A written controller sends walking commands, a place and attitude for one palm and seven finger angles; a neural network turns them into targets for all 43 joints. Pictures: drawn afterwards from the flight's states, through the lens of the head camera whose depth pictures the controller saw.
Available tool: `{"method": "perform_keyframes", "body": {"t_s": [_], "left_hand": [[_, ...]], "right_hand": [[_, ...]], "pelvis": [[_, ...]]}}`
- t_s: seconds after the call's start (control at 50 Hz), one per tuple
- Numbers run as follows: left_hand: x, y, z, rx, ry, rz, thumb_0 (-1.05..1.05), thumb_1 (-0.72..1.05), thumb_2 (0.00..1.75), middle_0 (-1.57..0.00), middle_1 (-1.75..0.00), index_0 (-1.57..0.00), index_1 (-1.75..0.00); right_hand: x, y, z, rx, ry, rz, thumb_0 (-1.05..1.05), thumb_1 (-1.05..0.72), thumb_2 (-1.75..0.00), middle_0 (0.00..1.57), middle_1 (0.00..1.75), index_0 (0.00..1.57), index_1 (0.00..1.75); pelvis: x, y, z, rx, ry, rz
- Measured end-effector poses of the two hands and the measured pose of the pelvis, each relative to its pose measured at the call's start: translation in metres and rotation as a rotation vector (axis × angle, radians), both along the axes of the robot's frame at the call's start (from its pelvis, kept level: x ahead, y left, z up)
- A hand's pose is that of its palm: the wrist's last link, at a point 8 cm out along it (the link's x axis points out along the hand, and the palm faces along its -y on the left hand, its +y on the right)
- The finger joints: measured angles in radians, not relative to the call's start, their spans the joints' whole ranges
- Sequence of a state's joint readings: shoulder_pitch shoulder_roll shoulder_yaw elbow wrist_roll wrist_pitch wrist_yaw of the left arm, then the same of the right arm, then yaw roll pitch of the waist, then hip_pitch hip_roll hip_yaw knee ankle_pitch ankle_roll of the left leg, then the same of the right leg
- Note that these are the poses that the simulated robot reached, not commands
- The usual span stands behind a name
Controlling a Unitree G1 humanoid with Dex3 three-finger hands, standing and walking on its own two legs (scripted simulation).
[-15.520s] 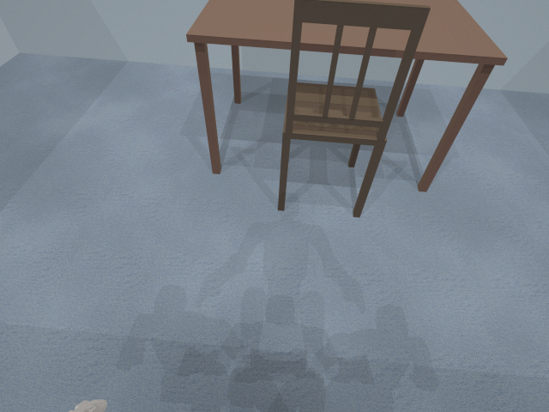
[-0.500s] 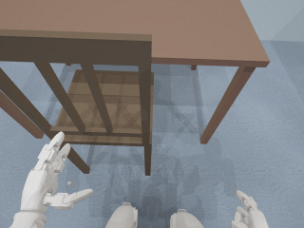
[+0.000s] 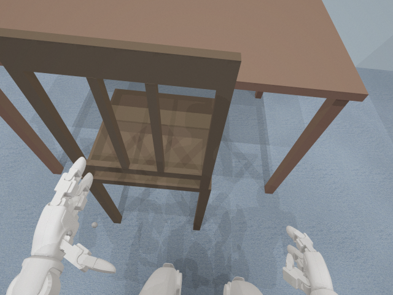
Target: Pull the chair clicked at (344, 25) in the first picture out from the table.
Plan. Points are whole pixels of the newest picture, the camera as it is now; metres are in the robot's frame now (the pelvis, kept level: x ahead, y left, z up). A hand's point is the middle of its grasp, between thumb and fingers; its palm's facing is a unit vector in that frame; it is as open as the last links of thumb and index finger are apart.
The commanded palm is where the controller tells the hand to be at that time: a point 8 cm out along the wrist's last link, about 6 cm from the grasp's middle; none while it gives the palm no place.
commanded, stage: raise the hand toward the chair's back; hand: left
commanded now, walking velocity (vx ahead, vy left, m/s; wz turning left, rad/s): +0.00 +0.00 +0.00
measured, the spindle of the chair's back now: (113, 131) +0.44 +0.23 +0.02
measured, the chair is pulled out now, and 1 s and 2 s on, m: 0.00 0.00 0.00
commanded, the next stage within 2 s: aim the fingers beside a spindle in 0.64 s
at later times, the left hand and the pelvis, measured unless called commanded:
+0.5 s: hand (96, 214) +0.25 +0.20 +0.04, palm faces +0.01 -1.00 -0.04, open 16.9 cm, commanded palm +0.23 +0.26 +0.05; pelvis +0.01 +0.00 +0.01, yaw +0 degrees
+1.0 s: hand (115, 211) +0.26 +0.18 +0.03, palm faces -0.01 -1.00 -0.03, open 16.9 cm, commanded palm +0.24 +0.23 +0.04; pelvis +0.01 -0.02 +0.00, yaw +0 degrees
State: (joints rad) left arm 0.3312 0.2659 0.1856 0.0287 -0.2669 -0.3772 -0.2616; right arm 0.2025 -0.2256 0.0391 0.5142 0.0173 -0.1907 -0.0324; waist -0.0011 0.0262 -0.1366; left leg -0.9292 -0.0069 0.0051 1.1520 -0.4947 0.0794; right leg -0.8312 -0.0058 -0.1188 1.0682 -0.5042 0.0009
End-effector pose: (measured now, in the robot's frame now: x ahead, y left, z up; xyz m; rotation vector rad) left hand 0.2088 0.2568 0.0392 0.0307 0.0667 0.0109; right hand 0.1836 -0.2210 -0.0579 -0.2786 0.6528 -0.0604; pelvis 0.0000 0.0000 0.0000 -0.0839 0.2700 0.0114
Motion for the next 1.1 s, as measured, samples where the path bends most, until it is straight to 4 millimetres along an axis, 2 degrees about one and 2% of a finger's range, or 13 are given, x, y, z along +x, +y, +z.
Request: {"method": "perform_keyframes", "body": {"t_s": [0.2, 0.34, 0.8, 1.1], "left_hand": [[0.013, 0.013, 0.005, 0.011, 0.012, -0.002, -0.01, -0.49, 0.3, -0.06, -0.08, -0.07, -0.08], [0.017, 0.008, 0.006, 0.01, 0.013, -0.01, -0.01, -0.5, 0.3, -0.06, -0.08, -0.06, -0.08], [0.017, -0.015, 0.005, 0.006, 0.003, 0.0, -0.01, -0.5, 0.3, -0.06, -0.08, -0.07, -0.08], [0.032, -0.032, -0.007, -0.004, 0.002, -0.017, -0.01, -0.5, 0.3, -0.06, -0.08, -0.07, -0.08]], "right_hand": [[-0.02, -0.007, -0.003, -0.018, 0.064, -0.039, 0.01, -0.9, -0.9, 0.2, 0.3, 0.2, 0.31], [-0.027, -0.017, -0.001, -0.03, 0.076, -0.062, 0.01, -0.9, -0.9, 0.2, 0.3, 0.2, 0.31], [-0.009, -0.032, -0.005, -0.005, 0.045, -0.047, 0.01, -0.9, -0.9, 0.2, 0.3, 0.2, 0.3], [-0.016, -0.048, -0.016, -0.013, 0.079, -0.072, 0.01, -0.9, -0.9, 0.2, 0.3, 0.2, 0.3]], "pelvis": [[0.002, 0.006, 0.005, 0.0, -0.001, -0.004], [0.004, 0.004, 0.006, 0.002, 0.001, -0.008], [0.008, -0.018, 0.004, 0.016, 0.008, -0.007], [0.008, -0.026, -0.002, 0.025, 0.028, -0.016]]}}
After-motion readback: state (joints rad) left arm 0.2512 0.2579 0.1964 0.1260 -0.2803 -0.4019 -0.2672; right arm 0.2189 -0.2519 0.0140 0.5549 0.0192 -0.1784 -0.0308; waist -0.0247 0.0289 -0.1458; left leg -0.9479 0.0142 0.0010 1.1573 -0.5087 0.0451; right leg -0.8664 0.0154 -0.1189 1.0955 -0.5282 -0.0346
